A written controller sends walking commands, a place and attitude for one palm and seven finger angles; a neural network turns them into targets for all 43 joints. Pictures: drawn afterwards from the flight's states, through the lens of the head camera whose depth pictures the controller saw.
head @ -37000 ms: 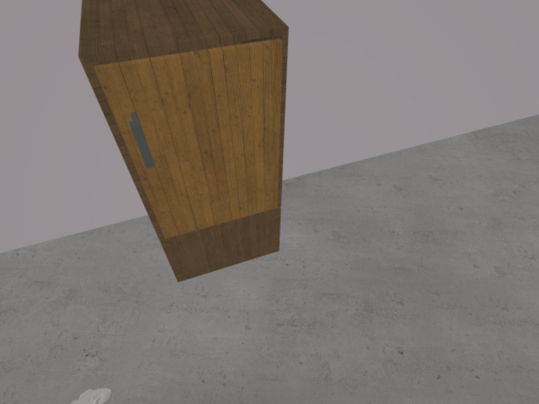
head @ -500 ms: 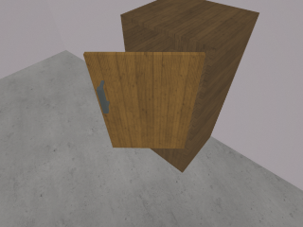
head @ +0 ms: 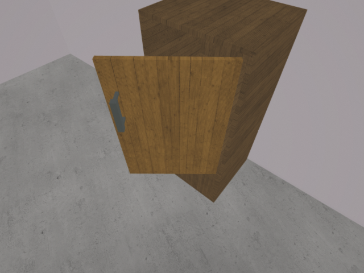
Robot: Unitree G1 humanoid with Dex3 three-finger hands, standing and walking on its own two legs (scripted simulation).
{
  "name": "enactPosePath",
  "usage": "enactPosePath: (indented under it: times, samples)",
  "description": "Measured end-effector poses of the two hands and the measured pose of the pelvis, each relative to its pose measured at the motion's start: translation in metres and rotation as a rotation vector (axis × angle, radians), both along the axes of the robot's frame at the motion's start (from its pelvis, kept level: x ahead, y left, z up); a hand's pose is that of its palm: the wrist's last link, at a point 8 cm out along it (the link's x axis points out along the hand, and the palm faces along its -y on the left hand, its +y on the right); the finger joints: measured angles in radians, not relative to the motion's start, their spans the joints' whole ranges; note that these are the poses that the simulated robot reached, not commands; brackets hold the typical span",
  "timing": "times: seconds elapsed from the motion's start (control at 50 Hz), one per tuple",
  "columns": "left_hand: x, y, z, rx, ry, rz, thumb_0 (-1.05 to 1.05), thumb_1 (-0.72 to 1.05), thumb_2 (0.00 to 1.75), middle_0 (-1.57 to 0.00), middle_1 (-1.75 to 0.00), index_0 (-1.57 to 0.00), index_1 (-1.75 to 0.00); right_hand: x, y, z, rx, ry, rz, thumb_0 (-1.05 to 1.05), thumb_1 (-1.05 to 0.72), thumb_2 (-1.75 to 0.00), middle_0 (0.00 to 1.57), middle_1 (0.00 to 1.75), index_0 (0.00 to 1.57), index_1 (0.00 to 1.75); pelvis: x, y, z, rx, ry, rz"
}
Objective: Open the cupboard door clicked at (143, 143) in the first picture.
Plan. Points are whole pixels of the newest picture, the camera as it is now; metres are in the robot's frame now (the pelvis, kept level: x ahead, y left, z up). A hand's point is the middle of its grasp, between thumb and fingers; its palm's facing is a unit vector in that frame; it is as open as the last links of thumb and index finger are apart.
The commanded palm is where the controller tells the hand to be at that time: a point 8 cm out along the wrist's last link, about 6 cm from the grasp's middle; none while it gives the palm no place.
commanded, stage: look again from close up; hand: left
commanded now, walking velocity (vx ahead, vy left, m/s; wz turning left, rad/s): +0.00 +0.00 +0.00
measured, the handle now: (119, 112) +0.57 +0.23 -0.01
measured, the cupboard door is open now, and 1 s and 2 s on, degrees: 39 39 39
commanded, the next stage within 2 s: shuffle to correct the standing spot in 0.34 s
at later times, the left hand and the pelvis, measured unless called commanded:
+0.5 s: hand out of the picture -0.03 +0.21 -0.18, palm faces +0.03 -0.99 -0.17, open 7.4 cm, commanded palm none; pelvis -0.01 +0.04 +0.00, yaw +1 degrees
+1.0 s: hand out of the picture -0.04 +0.17 -0.18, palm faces +0.02 -1.00 -0.08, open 7.4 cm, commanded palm none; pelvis +0.03 +0.03 +0.00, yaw -1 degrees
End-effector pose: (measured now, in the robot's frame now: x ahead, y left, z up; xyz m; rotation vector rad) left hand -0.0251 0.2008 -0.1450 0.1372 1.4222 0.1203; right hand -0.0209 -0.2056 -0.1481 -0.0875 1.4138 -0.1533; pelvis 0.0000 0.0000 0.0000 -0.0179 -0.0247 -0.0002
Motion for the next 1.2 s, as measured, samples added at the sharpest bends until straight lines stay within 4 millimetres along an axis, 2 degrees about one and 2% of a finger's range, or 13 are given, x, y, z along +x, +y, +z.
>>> enactPosePath:
  times: [0.16, 0.26, 0.36, 0.52, 0.62, 0.72, 0.8, 0.86, 0.94, 1.02, 1.1, 1.2]
  samples:
    - [0.016, 0.022, -0.007, 0.0, -0.086, 0.012, 0.0, 0.91, 0.9, -0.2, -0.3, -0.2, -0.3, 0.026, -0.001, 0.004, -0.057, -0.096, 0.032, 0.02, -0.94, -0.89, 0.2, 0.3, 0.2, 0.3, -0.001, 0.016, -0.003, 0.004, -0.019, 0.006]
    - [0.017, 0.035, -0.008, -0.004, -0.104, 0.007, 0.0, 0.91, 0.9, -0.2, -0.3, -0.2, -0.3, 0.035, 0.002, 0.012, -0.077, -0.131, 0.047, 0.01, -0.93, -0.89, 0.2, 0.3, 0.2, 0.3, -0.007, 0.024, -0.003, 0.003, -0.01, 0.007]
    - [0.008, 0.045, -0.007, -0.005, -0.087, 0.009, 0.0, 0.91, 0.9, -0.2, -0.3, -0.2, -0.3, 0.035, 0.007, 0.016, -0.085, -0.133, 0.06, 0.01, -0.93, -0.89, 0.2, 0.3, 0.2, 0.3, -0.012, 0.031, -0.001, 0.001, 0.0, 0.01]
    - [-0.018, 0.055, -0.006, 0.001, -0.027, 0.024, 0.0, 0.91, 0.9, -0.2, -0.3, -0.2, -0.3, 0.03, 0.013, 0.018, -0.081, -0.11, 0.067, 0.0, -0.92, -0.89, 0.2, 0.3, 0.2, 0.3, -0.015, 0.037, 0.001, 0.003, 0.009, 0.014]
    - [-0.036, 0.053, -0.003, 0.0, 0.023, 0.039, 0.0, 0.91, 0.9, -0.2, -0.3, -0.2, -0.3, 0.026, 0.013, 0.015, -0.068, -0.084, 0.06, 0.0, -0.92, -0.89, 0.2, 0.3, 0.2, 0.3, -0.013, 0.035, 0.001, 0.008, 0.016, 0.016]
    - [-0.054, 0.041, -0.001, -0.006, 0.057, 0.077, 0.0, 0.91, 0.9, -0.2, -0.3, -0.2, -0.3, 0.027, 0.007, 0.011, -0.058, -0.067, 0.063, 0.0, -0.91, -0.89, 0.2, 0.3, 0.2, 0.3, -0.008, 0.028, 0.001, 0.011, 0.017, 0.02]
    - [-0.065, 0.029, -0.005, -0.03, 0.092, 0.112, 0.0, 0.91, 0.9, -0.2, -0.3, -0.2, -0.3, 0.035, 0.004, 0.012, -0.067, -0.07, 0.07, 0.0, -0.92, -0.89, 0.2, 0.3, 0.2, 0.3, 0.002, 0.026, -0.002, -0.004, 0.016, 0.024]
    - [-0.066, 0.022, -0.013, -0.065, 0.124, 0.12, 0.0, 0.91, 0.9, -0.2, -0.3, -0.2, -0.3, 0.047, 0.006, 0.012, -0.082, -0.085, 0.068, 0.0, -0.92, -0.89, 0.2, 0.3, 0.2, 0.3, 0.013, 0.029, -0.006, -0.012, 0.011, 0.028]
    - [-0.047, 0.019, -0.019, -0.098, 0.147, 0.074, 0.0, 0.91, 0.9, -0.2, -0.3, -0.2, -0.3, 0.057, 0.011, 0.014, -0.098, -0.12, 0.037, 0.0, -0.92, -0.89, 0.2, 0.3, 0.2, 0.3, 0.025, 0.032, -0.008, 0.009, 0.01, -0.01]
    - [0.0, 0.021, -0.013, -0.083, 0.076, 0.028, 0.01, 0.91, 0.9, -0.2, -0.3, -0.2, -0.3, 0.052, 0.015, 0.016, -0.089, -0.097, 0.011, 0.0, -0.92, -0.89, 0.2, 0.3, 0.2, 0.3, 0.03, 0.031, -0.001, 0.015, 0.013, -0.023]
    - [0.045, 0.022, -0.013, -0.046, -0.04, 0.011, 0.01, 0.91, 0.9, -0.2, -0.3, -0.2, -0.3, 0.045, 0.017, 0.008, -0.057, -0.039, 0.005, 0.01, -0.93, -0.89, 0.2, 0.3, 0.2, 0.3, 0.034, 0.025, -0.003, 0.034, 0.011, -0.02]
    - [0.067, 0.033, -0.003, 0.008, -0.057, -0.01, 0.03, 0.94, 0.9, -0.2, -0.3, -0.2, -0.3, 0.044, 0.016, 0.006, -0.03, -0.007, -0.017, 0.01, -0.93, -0.89, 0.2, 0.3, 0.2, 0.3, 0.041, 0.019, 0.001, 0.024, 0.016, -0.018]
